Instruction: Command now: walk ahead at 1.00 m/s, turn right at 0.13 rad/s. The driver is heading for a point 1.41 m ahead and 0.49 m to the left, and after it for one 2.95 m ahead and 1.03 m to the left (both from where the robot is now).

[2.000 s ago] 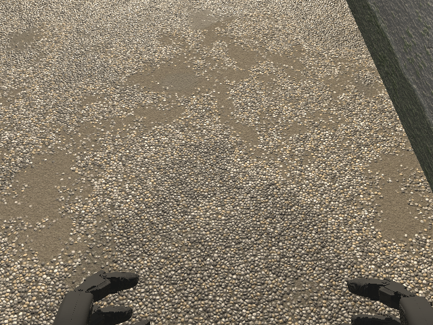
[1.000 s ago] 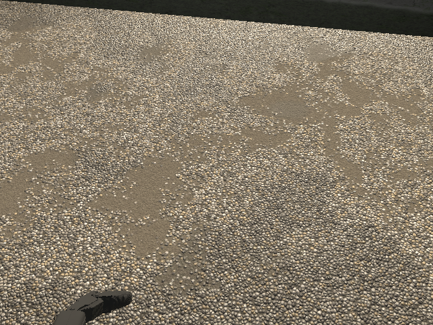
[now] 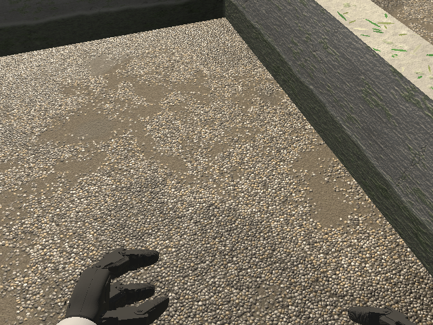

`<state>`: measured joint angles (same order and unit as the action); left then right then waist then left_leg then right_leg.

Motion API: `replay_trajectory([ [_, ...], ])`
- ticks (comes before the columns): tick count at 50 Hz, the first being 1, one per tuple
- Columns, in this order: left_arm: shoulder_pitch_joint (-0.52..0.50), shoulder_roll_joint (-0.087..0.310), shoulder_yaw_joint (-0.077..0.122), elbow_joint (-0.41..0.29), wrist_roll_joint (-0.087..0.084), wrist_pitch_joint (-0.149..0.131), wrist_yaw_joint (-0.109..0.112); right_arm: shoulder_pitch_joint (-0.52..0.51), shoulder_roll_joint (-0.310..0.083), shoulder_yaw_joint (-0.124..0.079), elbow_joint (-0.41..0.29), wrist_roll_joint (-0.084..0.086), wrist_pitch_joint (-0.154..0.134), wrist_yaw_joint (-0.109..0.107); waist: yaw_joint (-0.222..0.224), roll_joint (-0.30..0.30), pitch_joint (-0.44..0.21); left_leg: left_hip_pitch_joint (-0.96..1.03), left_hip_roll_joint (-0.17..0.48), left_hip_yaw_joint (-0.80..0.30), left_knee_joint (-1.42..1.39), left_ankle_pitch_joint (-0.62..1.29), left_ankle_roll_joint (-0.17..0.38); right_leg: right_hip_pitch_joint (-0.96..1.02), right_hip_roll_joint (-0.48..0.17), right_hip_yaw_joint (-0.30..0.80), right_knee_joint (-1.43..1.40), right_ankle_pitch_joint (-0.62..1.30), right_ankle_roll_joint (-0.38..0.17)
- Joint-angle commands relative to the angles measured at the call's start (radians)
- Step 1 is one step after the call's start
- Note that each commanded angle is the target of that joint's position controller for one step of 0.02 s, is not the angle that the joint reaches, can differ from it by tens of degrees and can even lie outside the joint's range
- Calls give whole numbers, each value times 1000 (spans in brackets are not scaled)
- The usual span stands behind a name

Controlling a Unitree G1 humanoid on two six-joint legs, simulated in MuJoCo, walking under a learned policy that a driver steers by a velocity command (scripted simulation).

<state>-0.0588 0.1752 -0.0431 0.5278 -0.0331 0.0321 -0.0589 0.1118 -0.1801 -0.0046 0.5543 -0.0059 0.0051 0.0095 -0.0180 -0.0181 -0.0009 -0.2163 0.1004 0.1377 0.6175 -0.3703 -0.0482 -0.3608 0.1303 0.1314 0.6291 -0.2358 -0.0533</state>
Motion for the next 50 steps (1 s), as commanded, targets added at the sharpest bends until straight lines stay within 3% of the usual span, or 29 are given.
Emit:
replay_trajectory([
  [1, -134, 86, 28, -94, -1, -25, 0, -87, -70, -17, -97, 2, -20, 1, 16, -11, -102, 108, -3, -18, -53, 108, 40, -56, -86, 86, -176, -34, 17],
  [2, -106, 80, 22, -82, 5, -23, 10, -97, -51, -10, -98, 0, -16, -12, 26, 9, -111, 127, -5, -25, -61, 117, 42, -40, -90, 95, -182, -7, 15],
  [5, -106, 84, 23, -73, 8, -22, 19, -96, -56, -10, -99, 1, -12, -18, 22, -6, -97, 131, -1, -29, -71, 130, 45, -35, -87, 87, -176, 16, 15],
  [22, -55, 74, 16, -39, 15, -23, 39, -113, -40, 1, -105, 3, 1, -12, 21, 28, -90, 124, -2, -41, -101, 163, 52, 15, -87, 27, -95, 164, 28],
  [42, -68, 62, 14, -37, 17, -21, 49, -104, -39, 5, -106, 2, 5, -12, 15, 18, -96, 104, -6, -42, -111, 186, 54, 55, -95, 3, -70, 221, 31],
  [44, -77, 44, 11, -43, 25, -11, 56, -80, -56, -5, -82, 6, 10, -25, 17, 29, -105, 143, 6, -42, -85, 232, 51, 31, -93, -26, -49, 253, 16],
  [47, -71, 58, 13, -37, 12, -20, 48, -111, -26, 7, -107, 0, 8, -12, 17, 15, -92, 85, -9, -35, -105, 162, 53, 57, -97, 4, -67, 218, 31],
  [49, -91, 43, 12, -46, 20, -11, 51, -94, -47, -3, -83, 6, 10, -20, 21, 28, -88, 114, -1, -41, -88, 194, 49, 35, -92, -16, -54, 222, 17],
  [50, -76, 53, 10, -42, 16, -17, 49, -99, -33, 5, -105, 0, 7, -14, 12, 13, -95, 89, -7, -36, -99, 170, 52, 55, -98, 4, -70, 220, 28],
])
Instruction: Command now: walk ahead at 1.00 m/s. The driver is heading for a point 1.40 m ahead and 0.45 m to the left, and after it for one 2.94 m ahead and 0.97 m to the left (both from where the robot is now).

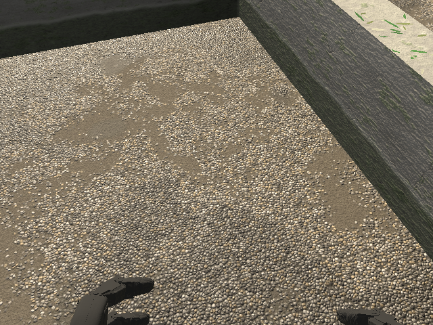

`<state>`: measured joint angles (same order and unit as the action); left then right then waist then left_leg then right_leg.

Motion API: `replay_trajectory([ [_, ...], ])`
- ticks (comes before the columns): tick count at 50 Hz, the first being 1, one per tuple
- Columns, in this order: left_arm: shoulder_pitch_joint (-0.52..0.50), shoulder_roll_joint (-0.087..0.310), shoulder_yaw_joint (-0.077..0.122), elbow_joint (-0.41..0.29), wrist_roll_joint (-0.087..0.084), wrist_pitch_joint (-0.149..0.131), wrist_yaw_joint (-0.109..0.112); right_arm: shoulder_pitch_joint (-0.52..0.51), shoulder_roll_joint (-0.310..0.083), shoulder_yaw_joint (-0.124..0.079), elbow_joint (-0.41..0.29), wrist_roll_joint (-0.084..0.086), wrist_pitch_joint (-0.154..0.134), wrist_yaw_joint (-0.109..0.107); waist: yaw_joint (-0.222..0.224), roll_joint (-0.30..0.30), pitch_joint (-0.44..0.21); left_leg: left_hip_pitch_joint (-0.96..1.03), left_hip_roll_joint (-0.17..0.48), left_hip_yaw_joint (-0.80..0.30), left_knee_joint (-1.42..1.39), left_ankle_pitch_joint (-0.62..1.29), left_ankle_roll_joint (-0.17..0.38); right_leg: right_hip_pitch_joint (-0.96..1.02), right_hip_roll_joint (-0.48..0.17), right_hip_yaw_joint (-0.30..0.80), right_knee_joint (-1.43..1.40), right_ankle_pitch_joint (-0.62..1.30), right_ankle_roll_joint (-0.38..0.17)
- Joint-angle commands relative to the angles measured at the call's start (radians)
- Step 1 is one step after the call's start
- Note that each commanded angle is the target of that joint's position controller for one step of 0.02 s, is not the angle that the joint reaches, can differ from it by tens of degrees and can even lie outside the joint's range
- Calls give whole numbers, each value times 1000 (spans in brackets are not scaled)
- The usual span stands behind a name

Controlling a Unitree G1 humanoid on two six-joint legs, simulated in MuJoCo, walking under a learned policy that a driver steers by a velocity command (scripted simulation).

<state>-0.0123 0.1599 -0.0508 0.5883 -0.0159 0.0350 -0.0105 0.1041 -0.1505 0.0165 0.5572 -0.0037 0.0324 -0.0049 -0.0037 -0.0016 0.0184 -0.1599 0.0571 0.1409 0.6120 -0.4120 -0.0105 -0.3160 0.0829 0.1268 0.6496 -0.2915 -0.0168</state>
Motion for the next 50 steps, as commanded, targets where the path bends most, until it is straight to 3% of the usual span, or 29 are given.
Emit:
replay_trajectory([
  [1, -124, 72, 20, -100, -3, -22, -1, -96, -59, -15, -108, -2, -21, 2, 2, -13, -111, 31, 34, -40, -95, 201, 13, 9, -50, 15, -98, 260, -9],
  [50, -129, 68, 15, -108, -1, -27, -7, -91, -49, -11, -106, -1, -23, 1, 6, 0, -111, 44, 38, -42, -93, 214, 5, 11, -49, 28, -128, 205, -14],
])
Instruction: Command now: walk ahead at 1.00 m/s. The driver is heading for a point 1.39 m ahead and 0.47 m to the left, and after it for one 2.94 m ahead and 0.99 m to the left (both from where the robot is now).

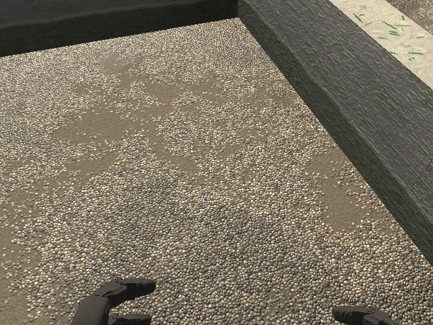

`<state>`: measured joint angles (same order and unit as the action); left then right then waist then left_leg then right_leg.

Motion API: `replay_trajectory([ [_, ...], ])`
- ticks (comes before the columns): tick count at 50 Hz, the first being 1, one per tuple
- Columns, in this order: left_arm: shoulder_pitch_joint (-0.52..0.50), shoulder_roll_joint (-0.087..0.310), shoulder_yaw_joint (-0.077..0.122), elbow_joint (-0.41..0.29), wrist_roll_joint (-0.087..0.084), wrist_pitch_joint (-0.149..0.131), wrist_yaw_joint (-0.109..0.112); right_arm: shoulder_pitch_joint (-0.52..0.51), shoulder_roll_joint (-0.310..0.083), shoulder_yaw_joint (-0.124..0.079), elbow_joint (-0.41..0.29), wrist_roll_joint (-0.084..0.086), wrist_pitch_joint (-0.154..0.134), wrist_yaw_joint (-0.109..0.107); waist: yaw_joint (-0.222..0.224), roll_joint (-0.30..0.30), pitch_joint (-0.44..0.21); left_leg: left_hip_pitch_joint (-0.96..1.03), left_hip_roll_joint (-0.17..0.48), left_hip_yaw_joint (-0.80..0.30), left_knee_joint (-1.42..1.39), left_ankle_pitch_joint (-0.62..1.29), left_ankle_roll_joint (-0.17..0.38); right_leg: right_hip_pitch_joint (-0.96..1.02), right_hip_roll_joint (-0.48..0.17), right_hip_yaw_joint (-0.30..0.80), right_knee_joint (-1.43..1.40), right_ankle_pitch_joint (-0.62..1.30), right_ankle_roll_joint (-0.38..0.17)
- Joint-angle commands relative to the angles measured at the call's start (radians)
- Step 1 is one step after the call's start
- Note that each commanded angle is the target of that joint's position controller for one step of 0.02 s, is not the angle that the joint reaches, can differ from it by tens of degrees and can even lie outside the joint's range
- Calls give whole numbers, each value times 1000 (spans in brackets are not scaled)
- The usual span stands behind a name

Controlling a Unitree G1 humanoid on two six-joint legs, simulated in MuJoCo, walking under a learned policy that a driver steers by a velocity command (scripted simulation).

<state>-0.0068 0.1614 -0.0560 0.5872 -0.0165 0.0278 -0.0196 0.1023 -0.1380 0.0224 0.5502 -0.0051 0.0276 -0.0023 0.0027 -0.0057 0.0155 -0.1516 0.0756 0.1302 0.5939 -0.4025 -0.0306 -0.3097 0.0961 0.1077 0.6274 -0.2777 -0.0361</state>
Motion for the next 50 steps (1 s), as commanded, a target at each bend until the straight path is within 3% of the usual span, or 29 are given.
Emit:
replay_trajectory([
  [1, -134, 66, 20, -107, 0, -20, 2, -89, -62, -17, -99, 0, -19, -1, 0, 2, -109, 35, 20, -31, -74, 206, 25, 5, -62, 47, -105, 192, 5],
  [50, -139, 64, 18, -113, 0, -21, 1, -85, -58, -16, -97, 0, -19, -2, 1, -1, -113, 37, 18, -31, -68, 222, 21, 14, -67, 51, -113, 192, 1],
])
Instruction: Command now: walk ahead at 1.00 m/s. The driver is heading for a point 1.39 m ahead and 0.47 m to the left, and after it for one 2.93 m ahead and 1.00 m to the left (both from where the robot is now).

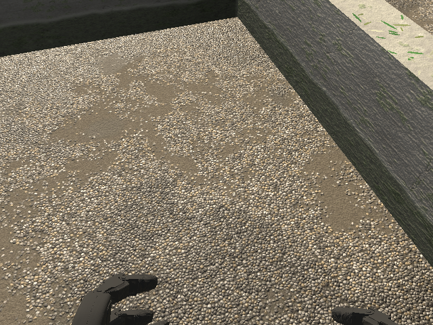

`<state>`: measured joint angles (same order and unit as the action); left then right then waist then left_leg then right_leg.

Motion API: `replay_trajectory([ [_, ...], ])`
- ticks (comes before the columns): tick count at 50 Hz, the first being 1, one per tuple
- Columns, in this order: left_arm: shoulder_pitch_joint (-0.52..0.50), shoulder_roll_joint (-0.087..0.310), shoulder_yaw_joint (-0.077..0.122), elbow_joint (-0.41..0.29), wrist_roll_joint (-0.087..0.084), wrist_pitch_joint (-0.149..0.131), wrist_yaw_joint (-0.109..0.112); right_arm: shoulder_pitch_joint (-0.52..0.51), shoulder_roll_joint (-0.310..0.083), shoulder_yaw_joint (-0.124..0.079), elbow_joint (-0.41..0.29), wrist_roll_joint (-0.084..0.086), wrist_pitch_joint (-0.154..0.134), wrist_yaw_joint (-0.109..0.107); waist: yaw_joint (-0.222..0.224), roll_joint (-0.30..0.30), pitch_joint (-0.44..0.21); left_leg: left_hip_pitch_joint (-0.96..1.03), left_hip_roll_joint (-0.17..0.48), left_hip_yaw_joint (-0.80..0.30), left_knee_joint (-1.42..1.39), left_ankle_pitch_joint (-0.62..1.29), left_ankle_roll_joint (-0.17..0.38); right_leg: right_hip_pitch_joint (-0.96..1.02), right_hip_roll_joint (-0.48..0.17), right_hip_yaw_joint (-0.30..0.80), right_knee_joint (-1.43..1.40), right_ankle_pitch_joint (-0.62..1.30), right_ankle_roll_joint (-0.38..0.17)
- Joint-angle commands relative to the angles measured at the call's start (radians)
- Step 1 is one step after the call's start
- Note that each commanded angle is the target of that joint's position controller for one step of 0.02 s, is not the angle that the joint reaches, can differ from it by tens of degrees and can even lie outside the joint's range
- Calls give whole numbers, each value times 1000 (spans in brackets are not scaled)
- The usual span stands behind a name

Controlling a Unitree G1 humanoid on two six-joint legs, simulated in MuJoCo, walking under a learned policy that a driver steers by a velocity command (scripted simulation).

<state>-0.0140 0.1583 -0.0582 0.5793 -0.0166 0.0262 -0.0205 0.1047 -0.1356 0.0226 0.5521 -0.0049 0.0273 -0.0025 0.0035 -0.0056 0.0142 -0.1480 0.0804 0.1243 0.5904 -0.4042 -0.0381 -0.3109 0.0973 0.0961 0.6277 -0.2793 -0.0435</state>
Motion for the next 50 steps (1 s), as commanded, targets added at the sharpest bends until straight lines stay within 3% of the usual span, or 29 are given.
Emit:
replay_trajectory([
  [1, -132, 67, 20, -105, 0, -20, 1, -88, -60, -17, -98, 0, -19, -1, 1, -1, -112, 34, 13, -25, -64, 223, 28, 15, -68, 62, -113, 193, 8],
  [18, -134, 66, 20, -106, 0, -20, 1, -88, -60, -16, -99, 0, -19, -1, 1, -1, -111, 31, 13, -28, -66, 223, 28, 17, -70, 61, -115, 188, 9],
  [21, -80, 77, 22, -82, 0, -21, 8, -43, -68, -17, -90, -5, -17, 2, -7, -16, -130, 35, 3, -27, -55, 151, 25, 33, -79, 85, -109, 224, -7],
  [24, -54, 84, 25, -68, -3, -15, 9, -10, -69, -14, -80, -10, -11, 8, -11, -29, -94, -4, -6, -25, -58, 37, 30, 9, -86, 110, -119, 150, -19],
  [26, -52, 65, 23, -70, 2, -4, 16, 20, -87, -23, -54, -7, -4, -3, -4, -2, -83, 22, 1, -41, -50, 44, 33, -32, -81, 88, -106, 169, -36],
  [30, 25, 76, 30, -35, 12, 12, 24, 69, -72, -10, -31, -14, 5, -12, 5, -46, -39, -12, -2, -42, -87, -20, 39, -36, -94, 115, -141, 138, -35],
  [34, 52, 72, 34, -8, 13, 16, 24, 92, -83, -4, 5, -13, 2, -20, 13, -13, -24, 12, 13, -61, -146, 104, 42, -7, -104, 124, -180, 212, -21],
  [40, 110, 75, 41, 48, 13, 19, 41, 146, -112, -5, 59, -1, 8, -27, 10, 18, -81, 101, 26, -68, -183, 361, 44, 66, -109, 106, -197, 336, -26],
  [47, 146, 82, 42, 84, 13, 28, 58, 160, -124, 1, 83, 0, 24, -31, 5, 25, -88, 133, 33, -66, -201, 488, 55, 62, -109, 81, -201, 354, -21],
  [48, 145, 97, 48, 83, 5, 30, 64, 158, -134, -2, 84, 4, 19, -31, 7, 26, -87, 132, 30, -65, -198, 505, 54, 57, -108, 78, -193, 358, -21],
  [50, 152, 99, 49, 86, 7, 34, 69, 153, -137, -2, 84, 5, 17, -31, 9, 27, -91, 132, 31, -62, -194, 530, 58, 50, -108, 73, -186, 356, -21],
])
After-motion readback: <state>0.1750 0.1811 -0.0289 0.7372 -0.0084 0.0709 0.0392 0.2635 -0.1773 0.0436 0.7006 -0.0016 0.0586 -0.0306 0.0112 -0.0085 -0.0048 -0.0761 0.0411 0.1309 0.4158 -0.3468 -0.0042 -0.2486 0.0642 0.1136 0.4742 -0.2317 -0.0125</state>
